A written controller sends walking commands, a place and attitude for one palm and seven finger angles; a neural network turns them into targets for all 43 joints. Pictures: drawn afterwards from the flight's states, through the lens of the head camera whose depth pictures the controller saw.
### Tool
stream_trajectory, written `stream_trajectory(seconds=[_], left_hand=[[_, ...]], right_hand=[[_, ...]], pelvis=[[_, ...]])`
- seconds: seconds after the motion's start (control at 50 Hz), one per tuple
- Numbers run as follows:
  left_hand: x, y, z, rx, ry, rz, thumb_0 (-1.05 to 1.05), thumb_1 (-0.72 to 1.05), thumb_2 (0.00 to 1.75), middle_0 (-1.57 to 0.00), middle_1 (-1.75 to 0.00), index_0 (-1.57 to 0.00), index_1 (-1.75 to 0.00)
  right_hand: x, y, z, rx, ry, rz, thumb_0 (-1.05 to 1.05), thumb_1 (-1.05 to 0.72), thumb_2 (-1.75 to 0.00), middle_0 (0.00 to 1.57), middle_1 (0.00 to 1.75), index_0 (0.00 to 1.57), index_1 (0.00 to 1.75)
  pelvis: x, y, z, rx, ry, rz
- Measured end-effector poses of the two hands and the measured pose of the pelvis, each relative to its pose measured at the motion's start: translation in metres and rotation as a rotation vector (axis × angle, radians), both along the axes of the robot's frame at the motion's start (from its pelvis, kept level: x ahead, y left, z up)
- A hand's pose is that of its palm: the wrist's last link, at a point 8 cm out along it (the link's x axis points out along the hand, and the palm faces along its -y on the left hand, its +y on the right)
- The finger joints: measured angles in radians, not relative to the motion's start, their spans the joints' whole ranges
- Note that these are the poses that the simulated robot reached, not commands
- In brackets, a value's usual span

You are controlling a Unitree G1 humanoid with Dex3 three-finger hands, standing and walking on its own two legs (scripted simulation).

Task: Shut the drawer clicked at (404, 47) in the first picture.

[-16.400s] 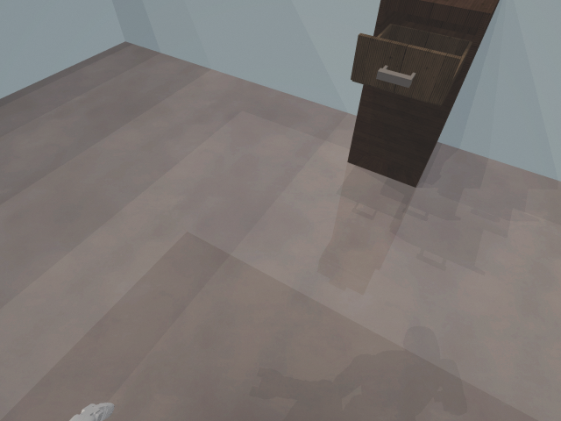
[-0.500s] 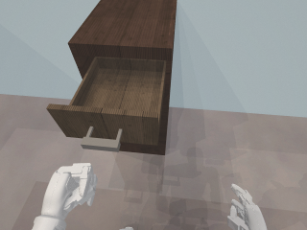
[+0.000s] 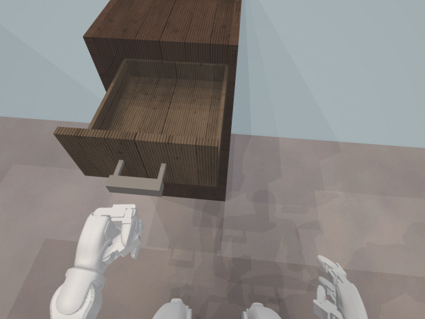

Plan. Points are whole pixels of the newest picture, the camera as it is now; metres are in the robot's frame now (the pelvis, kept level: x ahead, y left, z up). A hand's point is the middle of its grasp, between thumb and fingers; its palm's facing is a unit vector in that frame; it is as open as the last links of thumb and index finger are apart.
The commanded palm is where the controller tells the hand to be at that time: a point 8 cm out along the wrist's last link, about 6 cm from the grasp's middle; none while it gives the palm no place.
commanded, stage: bring the fist close to the handle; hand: left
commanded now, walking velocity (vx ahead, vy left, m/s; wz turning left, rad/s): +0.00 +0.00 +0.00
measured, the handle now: (138, 176) +0.40 +0.18 -0.01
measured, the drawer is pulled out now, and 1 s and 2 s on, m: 0.27 0.27 0.18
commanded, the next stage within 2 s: push the drawer shut in 0.94 s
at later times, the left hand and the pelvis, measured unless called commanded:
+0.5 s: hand (148, 223) +0.29 +0.14 +0.00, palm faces -0.11 -0.99 -0.04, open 3.2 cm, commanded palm +0.28 +0.20 +0.00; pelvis -0.01 +0.00 -0.03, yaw +0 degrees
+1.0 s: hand (149, 221) +0.30 +0.14 -0.01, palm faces -0.11 -0.99 -0.04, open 3.2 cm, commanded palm +0.28 +0.20 +0.00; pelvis -0.01 +0.01 -0.04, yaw -1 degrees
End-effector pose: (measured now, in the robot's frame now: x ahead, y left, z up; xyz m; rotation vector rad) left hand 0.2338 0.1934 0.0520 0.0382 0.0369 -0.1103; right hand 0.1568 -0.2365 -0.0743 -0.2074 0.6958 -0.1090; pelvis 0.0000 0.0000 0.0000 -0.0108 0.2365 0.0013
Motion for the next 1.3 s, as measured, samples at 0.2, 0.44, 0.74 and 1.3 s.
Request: stream_trajectory(seconds=[0.2,0.44,0.74,1.3], left_hand=[[0.014,-0.004,-0.021,0.002,-0.007,0.003,0.01,0.9,0.9,-1.4,-1.6,-1.4,-1.6],[0.04,-0.001,-0.046,0.004,-0.011,0.008,0.01,0.9,0.9,-1.4,-1.6,-1.4,-1.6],[0.056,0.0,-0.059,0.002,-0.013,0.001,0.01,0.9,0.9,-1.4,-1.6,-1.4,-1.6],[0.069,0.006,-0.063,0.002,-0.021,-0.008,0.01,0.88,0.91,-1.4,-1.6,-1.4,-1.6]], right_hand=[[-0.011,0.0,-0.019,-0.006,0.058,-0.004,0.01,-0.9,-0.9,0.2,0.3,0.21,0.3],[-0.014,0.003,-0.041,-0.009,0.117,-0.002,0.01,-0.9,-0.9,0.2,0.3,0.21,0.3],[-0.028,-0.001,-0.058,-0.013,0.199,-0.033,0.01,-0.9,-0.9,0.2,0.3,0.21,0.3],[-0.022,0.002,-0.057,-0.036,0.208,-0.025,0.01,-0.9,-0.9,0.2,0.3,0.21,0.3]], pelvis=[[-0.006,0.004,-0.013,0.0,0.04,-0.005],[-0.013,0.004,-0.028,-0.002,0.087,-0.007],[-0.014,0.007,-0.038,-0.006,0.119,-0.013],[-0.014,0.01,-0.04,-0.018,0.124,-0.006]])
